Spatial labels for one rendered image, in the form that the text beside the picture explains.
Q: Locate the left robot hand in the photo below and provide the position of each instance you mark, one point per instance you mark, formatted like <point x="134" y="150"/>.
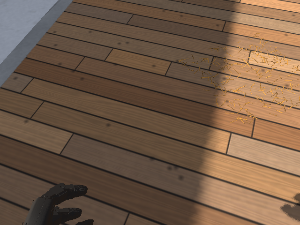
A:
<point x="44" y="211"/>

